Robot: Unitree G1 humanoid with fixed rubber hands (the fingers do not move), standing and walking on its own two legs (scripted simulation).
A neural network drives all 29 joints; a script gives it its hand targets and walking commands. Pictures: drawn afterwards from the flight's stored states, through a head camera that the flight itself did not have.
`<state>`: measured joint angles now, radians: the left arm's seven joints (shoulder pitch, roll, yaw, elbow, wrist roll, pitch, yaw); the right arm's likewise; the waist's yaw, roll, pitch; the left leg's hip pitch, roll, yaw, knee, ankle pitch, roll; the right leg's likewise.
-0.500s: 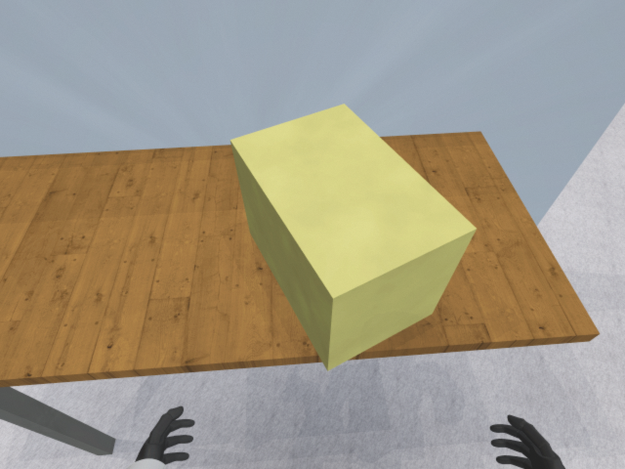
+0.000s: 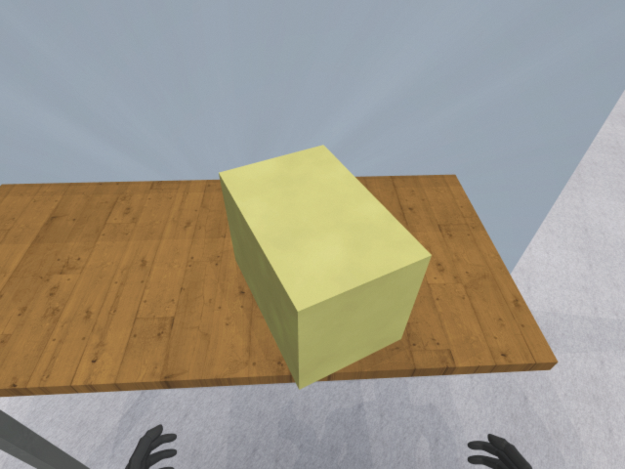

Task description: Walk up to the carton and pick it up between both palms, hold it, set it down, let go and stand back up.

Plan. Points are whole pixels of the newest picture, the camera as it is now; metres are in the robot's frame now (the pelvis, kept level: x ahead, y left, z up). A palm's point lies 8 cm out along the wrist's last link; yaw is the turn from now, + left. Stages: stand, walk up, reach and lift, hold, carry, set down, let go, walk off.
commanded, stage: reach and lift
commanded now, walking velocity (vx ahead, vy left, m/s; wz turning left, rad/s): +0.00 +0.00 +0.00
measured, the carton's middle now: (312, 258) +0.43 +0.02 +0.03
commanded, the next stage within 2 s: none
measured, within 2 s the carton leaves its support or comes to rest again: neither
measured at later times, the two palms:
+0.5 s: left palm out of the picture +0.13 +0.21 -0.01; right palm out of the picture +0.15 -0.25 -0.03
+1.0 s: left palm (172, 427) +0.18 +0.17 +0.04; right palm (560, 441) +0.18 -0.26 +0.01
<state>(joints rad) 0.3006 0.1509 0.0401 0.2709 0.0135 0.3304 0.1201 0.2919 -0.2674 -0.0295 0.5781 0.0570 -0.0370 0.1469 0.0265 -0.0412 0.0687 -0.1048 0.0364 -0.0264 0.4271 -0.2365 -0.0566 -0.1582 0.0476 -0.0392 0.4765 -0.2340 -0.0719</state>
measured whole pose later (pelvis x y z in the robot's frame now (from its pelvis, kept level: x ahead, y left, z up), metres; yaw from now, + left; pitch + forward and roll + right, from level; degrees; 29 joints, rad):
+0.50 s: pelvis -0.01 +0.01 +0.00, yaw -1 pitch -5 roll +1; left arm 0.41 0.08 -0.03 0.01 -0.05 0.28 0.23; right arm 0.33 -0.36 -0.06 0.36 0.20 0.01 0.22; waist 0.04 -0.01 0.04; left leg -0.10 0.03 -0.01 0.39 -0.20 -0.05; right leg -0.15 0.04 -0.03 0.44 -0.19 -0.06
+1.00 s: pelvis +0.01 +0.01 +0.00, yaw -2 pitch -3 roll +1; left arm 0.47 -0.08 -0.11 -0.28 0.04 0.24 0.34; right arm 0.35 -0.53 0.06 0.28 0.44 -0.16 0.26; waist 0.04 -0.04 0.02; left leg -0.12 0.05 0.01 0.43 -0.25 -0.05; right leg -0.18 0.07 0.00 0.45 -0.22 -0.07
